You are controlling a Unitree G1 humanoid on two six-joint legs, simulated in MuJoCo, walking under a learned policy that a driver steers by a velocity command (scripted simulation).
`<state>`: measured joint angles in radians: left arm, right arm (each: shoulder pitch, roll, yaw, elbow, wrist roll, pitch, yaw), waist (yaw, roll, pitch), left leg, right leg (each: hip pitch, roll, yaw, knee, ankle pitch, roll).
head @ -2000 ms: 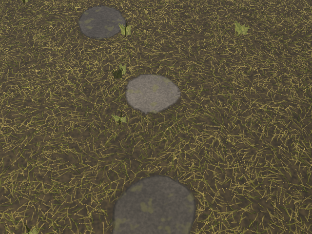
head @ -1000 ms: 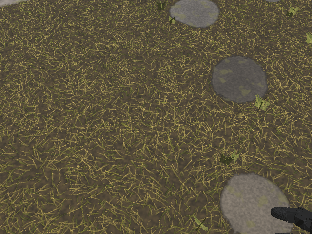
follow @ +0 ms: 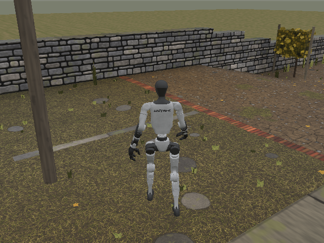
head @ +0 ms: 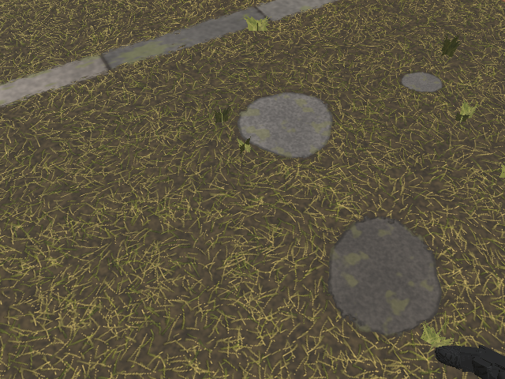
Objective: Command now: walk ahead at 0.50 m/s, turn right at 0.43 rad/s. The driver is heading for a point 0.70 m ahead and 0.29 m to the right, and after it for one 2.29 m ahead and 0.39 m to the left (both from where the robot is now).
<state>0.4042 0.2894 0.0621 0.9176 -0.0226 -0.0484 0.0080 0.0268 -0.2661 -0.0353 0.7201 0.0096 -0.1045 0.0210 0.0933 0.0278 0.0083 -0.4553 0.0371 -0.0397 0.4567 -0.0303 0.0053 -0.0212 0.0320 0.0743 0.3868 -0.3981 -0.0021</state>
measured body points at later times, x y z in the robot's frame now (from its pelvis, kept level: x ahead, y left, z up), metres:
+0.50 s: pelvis +0.25 -0.03 -0.01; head +0.28 -0.05 +0.44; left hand +0.52 +0.14 -0.09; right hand +0.18 -0.32 -0.14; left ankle +0.12 +0.13 -0.73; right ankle +0.35 -0.17 -0.72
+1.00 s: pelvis +0.52 -0.13 +0.00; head +0.53 -0.15 +0.45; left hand +0.71 +0.11 -0.11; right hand +0.58 -0.46 -0.07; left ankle +0.70 -0.10 -0.73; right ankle +0.35 -0.16 -0.73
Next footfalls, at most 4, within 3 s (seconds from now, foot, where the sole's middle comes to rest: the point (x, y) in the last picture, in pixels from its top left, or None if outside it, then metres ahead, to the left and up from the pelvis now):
0.52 right None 0.39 -0.17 -0.77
1.02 left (330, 293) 0.73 -0.12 -0.77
1.42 right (413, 324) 0.66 -0.35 -0.77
1.80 left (322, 286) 0.75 -0.10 -0.77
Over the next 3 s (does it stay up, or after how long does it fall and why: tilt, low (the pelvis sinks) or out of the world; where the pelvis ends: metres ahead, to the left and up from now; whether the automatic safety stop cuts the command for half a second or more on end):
stays up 0.74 -0.12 0.02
